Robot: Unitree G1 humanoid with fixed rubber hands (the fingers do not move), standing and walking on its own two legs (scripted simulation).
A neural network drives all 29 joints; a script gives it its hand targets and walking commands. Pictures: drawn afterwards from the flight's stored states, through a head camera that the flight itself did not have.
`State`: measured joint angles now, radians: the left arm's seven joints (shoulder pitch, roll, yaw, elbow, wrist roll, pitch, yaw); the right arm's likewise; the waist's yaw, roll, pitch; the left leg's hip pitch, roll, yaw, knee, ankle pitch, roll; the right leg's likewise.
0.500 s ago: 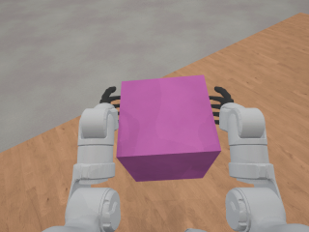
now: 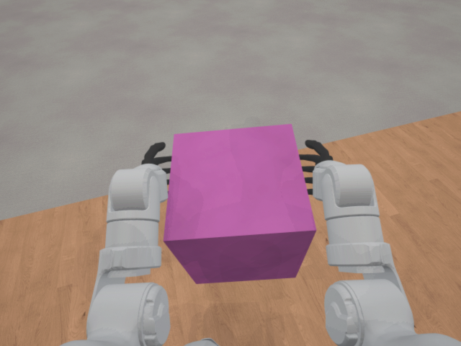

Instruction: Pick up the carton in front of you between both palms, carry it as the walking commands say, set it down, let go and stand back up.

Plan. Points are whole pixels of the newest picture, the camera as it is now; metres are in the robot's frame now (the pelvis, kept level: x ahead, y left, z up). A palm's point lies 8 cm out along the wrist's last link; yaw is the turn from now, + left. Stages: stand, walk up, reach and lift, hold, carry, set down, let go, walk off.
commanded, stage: carry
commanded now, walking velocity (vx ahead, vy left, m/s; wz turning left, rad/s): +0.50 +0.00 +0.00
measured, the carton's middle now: (239, 211) +0.35 +0.00 +0.01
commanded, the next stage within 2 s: none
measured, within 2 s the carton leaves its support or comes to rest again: neither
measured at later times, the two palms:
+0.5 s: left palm (164, 74) +0.65 +0.16 +0.13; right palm (290, 72) +0.66 -0.13 +0.12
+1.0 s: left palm (158, 28) +0.92 +0.22 +0.11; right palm (255, 28) +0.94 -0.07 +0.10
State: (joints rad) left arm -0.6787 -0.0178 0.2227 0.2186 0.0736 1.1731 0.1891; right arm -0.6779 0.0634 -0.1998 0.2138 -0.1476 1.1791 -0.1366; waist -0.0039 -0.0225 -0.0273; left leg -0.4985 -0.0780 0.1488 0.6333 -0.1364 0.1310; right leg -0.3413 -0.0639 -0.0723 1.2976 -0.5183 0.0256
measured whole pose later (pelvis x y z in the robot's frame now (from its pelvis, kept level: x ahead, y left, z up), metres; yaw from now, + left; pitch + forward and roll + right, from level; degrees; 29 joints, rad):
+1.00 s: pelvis +0.57 +0.04 -0.02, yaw +3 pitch +4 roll -1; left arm -0.73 -0.06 0.22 0.21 0.08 1.18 0.23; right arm -0.67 0.04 -0.22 0.14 -0.12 1.23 -0.16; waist 0.07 0.02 -0.07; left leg -0.54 -0.01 0.09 0.48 0.07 0.06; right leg -0.09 0.07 -0.06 0.56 -0.46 -0.09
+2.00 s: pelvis +1.13 +0.08 -0.05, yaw +4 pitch +5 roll +1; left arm -0.79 -0.12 0.29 0.17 0.10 1.16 0.30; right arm -0.76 0.04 -0.24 0.18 -0.12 1.26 -0.22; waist 0.04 0.02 -0.01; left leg -0.66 0.05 0.06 0.69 -0.06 0.01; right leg -0.15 0.04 -0.09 0.44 -0.31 -0.10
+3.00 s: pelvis +1.73 +0.14 -0.06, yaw +4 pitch +3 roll +0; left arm -0.36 -0.18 0.15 -0.08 0.15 1.18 0.24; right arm -0.32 0.17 -0.15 -0.11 -0.14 1.27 -0.26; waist 0.01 -0.01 -0.15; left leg -0.46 0.07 0.20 0.45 -0.10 0.00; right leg 0.02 -0.06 -0.16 0.37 -0.42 0.03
